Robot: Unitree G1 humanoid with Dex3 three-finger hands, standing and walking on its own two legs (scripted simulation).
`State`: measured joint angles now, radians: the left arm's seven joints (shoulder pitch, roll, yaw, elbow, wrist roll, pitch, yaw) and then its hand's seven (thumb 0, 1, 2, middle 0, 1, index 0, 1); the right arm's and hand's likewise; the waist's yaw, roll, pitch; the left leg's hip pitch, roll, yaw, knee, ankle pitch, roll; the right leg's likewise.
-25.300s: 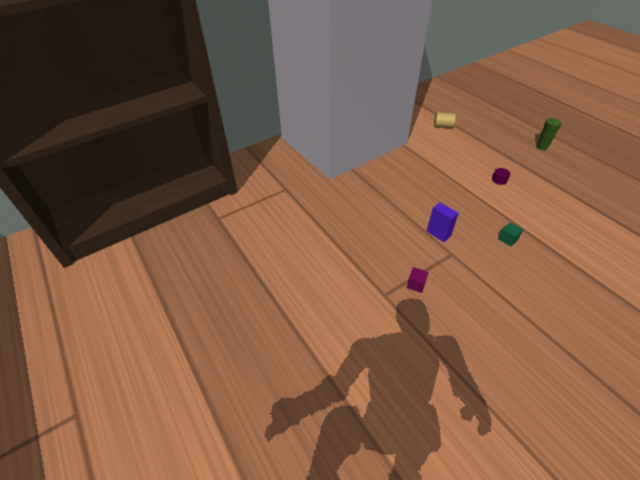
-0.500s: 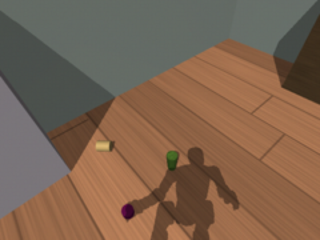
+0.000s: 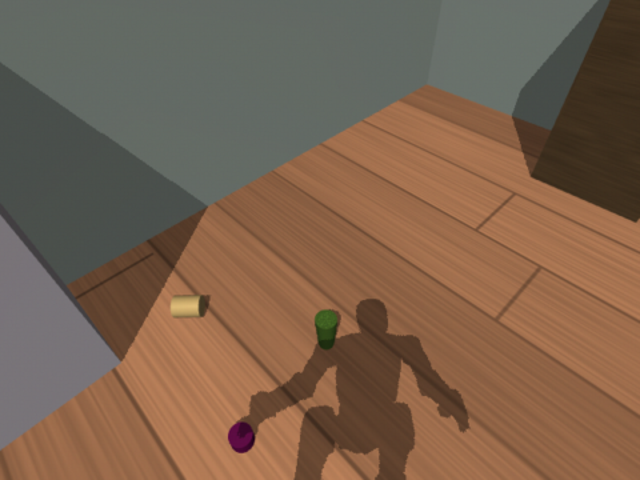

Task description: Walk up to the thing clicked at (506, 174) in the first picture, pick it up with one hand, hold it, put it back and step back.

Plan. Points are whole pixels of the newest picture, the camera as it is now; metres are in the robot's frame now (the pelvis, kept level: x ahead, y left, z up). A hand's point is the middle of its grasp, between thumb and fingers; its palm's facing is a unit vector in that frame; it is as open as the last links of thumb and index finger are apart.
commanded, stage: walk up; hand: left
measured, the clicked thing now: (241, 437) +0.44 +0.25 -0.76
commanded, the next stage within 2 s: stand in 0.36 s
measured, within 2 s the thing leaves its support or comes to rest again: neither
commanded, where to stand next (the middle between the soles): +0.07 +0.00 m, yaw +1 degrees
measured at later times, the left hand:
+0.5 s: hand out of the picture +0.09 +0.25 -0.16, palm faces -0.03 -0.94 -0.34, open 7.4 cm
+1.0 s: hand out of the picture +0.07 +0.25 -0.16, palm faces -0.03 -0.94 -0.35, open 7.4 cm
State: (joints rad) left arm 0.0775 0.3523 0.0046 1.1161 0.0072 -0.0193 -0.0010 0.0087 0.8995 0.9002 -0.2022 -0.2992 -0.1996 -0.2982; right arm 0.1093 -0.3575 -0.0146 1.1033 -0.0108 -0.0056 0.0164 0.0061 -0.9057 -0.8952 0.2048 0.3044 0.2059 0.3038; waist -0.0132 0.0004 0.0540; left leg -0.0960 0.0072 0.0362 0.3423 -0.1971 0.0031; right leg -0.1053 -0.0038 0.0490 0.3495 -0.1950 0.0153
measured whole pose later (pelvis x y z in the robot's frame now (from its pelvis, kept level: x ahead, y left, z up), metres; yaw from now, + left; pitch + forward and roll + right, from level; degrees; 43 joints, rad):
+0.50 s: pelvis +0.00 +0.00 +0.00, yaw +0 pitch -2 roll +0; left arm 0.09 0.35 0.00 1.13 0.01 -0.02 0.00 0.01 0.90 0.90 -0.20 -0.30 -0.20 -0.30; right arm 0.10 -0.34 -0.01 1.13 -0.01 0.00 0.01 0.01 -0.91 -0.90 0.21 0.30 0.21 0.30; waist -0.02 -0.01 0.06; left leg -0.09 0.01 0.04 0.31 -0.18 0.00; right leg -0.10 0.00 0.05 0.33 -0.19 0.01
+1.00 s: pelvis +0.00 -0.01 +0.00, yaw +1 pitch -2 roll +0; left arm 0.12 0.36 -0.01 1.13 0.01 -0.01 0.00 0.01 0.90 0.90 -0.20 -0.30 -0.20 -0.30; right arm 0.10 -0.35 -0.01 1.14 -0.01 0.00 0.02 0.01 -0.91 -0.90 0.21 0.30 0.21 0.30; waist -0.01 0.00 0.06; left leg -0.10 0.01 0.02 0.30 -0.17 -0.01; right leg -0.10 0.00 0.03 0.31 -0.17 0.01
